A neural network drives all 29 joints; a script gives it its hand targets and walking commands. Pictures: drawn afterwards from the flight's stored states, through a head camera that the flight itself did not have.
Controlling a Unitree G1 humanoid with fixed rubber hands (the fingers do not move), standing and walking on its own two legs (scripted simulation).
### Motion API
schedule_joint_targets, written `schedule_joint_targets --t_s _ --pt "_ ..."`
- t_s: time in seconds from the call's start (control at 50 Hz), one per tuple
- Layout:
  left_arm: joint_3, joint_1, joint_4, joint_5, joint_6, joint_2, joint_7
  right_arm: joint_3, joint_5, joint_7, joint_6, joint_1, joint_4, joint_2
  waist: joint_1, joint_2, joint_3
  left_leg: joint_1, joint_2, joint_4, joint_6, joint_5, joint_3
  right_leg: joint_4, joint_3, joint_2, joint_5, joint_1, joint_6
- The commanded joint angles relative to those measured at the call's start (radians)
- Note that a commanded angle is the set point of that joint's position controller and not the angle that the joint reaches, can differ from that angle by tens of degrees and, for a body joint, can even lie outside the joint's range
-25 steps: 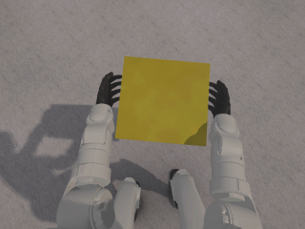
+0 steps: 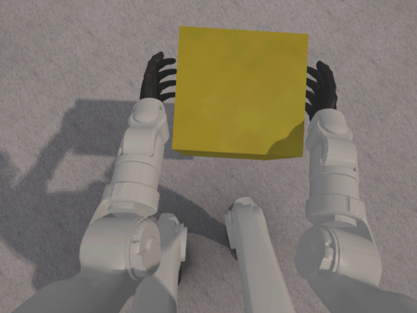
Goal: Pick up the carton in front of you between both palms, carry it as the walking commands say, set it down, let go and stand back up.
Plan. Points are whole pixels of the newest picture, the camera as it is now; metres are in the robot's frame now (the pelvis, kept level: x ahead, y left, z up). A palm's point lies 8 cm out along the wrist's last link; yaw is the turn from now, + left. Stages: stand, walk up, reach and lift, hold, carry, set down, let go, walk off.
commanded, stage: set down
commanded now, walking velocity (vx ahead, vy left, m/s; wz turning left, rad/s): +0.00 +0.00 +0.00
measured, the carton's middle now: (232, 108) +0.48 -0.11 -0.18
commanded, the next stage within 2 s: none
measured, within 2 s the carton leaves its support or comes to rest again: rests again in 1.20 s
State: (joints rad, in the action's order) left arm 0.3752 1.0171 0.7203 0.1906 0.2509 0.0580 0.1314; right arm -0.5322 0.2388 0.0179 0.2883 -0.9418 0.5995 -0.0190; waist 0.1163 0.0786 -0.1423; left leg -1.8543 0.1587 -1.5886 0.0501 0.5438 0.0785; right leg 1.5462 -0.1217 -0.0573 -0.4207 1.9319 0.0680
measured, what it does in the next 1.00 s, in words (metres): lowers itself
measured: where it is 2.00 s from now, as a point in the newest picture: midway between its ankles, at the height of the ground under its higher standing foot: (210, 256)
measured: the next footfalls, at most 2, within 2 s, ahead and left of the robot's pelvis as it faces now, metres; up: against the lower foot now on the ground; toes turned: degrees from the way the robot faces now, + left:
none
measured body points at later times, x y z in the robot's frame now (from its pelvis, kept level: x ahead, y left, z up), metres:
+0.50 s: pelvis -0.03 -0.01 -0.10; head +0.32 -0.08 +0.17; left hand +0.54 -0.01 -0.25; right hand +0.47 -0.30 -0.25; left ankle +0.07 +0.12 -0.51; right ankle +0.10 -0.14 -0.51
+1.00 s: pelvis -0.02 +0.00 -0.14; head +0.35 -0.05 +0.11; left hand +0.55 +0.00 -0.32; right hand +0.47 -0.30 -0.32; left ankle +0.07 +0.12 -0.51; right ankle +0.10 -0.14 -0.51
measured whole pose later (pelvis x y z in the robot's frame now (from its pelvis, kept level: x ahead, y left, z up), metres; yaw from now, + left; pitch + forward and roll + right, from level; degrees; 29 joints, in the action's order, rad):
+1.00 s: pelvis -0.02 +0.00 -0.14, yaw +3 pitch +42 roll +1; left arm 0.15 1.51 1.04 0.01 0.23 -0.16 0.21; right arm -0.52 0.14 0.04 0.27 -1.32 0.84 -0.23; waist 0.20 0.10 0.27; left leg -2.20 0.24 -2.10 0.09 0.64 0.07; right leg 2.05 -0.08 -0.02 -0.53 2.26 0.07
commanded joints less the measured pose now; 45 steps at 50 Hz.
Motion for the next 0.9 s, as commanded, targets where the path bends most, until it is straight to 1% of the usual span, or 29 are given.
schedule_joint_targets --t_s 0.0,0.3,0.42,0.56,0.58,0.6,0.64,0.72,0.78,0.88 --pt "-0.467 0.64 0.002 -0.104 -0.029 0.886 -0.18 0.515 -0.124 0.221 -0.002 -0.605 0.044 0.818 0.081 -0.01 -1.04 0.335 0.081 0.11 0.008 -0.214 -0.139 -0.04 0.205 -0.079 0.352 -0.725 -0.008" --pt "-0.381 0.865 0.108 -0.132 -0.02 0.755 -0.167 0.454 -0.133 0.209 0.012 -0.824 0.084 0.703 0.119 -0.036 -0.976 0.091 0.097 -0.099 -0.002 -0.092 -0.184 0.119 0.213 -0.061 0.278 -0.631 0.003" --pt "-0.389 0.944 0.131 -0.165 -0.023 0.708 -0.162 0.455 -0.16 0.212 0.006 -0.902 0.091 0.646 0.139 -0.034 -0.964 0.053 0.097 -0.181 -0.004 -0.084 -0.194 0.189 0.216 -0.049 0.288 -0.614 0.004" --pt "-0.435 1.027 0.139 -0.227 -0.033 0.664 -0.16 0.475 -0.211 0.221 -0.006 -0.985 0.099 0.579 0.168 -0.021 -0.939 0.037 0.093 -0.277 -0.007 -0.1 -0.201 0.279 0.22 -0.033 0.341 -0.594 -0.001" --pt "-0.434 1.04 0.141 -0.23 -0.032 0.651 -0.163 0.471 -0.22 0.226 -0.008 -1.019 0.087 0.57 0.179 -0.009 -0.908 0.038 0.087 -0.286 -0.01 -0.089 -0.196 0.283 0.221 -0.03 0.318 -0.525 -0.003" --pt "-0.438 1.044 0.144 -0.231 -0.033 0.65 -0.164 0.465 -0.225 0.231 -0.011 -1.021 0.092 0.562 0.184 0.016 -0.873 0.04 0.085 -0.296 -0.008 -0.101 -0.199 0.287 0.217 -0.027 0.322 -0.49 -0.007" --pt "-0.46 1.047 0.136 -0.243 -0.042 0.656 -0.164 0.455 -0.23 0.237 -0.02 -1.013 0.099 0.542 0.197 0.055 -0.836 0.034 0.084 -0.319 -0.006 -0.129 -0.203 0.308 0.206 -0.027 0.37 -0.481 -0.017" --pt "-0.513 1.066 0.103 -0.278 -0.057 0.688 -0.159 0.44 -0.237 0.242 -0.031 -0.995 0.107 0.527 0.229 0.103 -0.858 0.065 0.082 -0.347 -0.001 -0.191 -0.194 0.34 0.202 -0.026 0.454 -0.503 -0.026" --pt "-0.517 1.041 0.114 -0.279 -0.059 0.696 -0.16 0.425 -0.233 0.251 -0.032 -0.965 0.139 0.527 0.235 0.12 -0.832 0.067 0.081 -0.355 0.0 -0.213 -0.187 0.354 0.203 -0.026 0.465 -0.47 -0.028" --pt "-0.498 1.014 0.154 -0.272 -0.061 0.685 -0.162 0.383 -0.209 0.265 -0.038 -0.948 0.178 0.496 0.239 0.137 -0.75 0.057 0.077 -0.355 -0.004 -0.219 -0.167 0.368 0.209 -0.022 0.424 -0.36 -0.034"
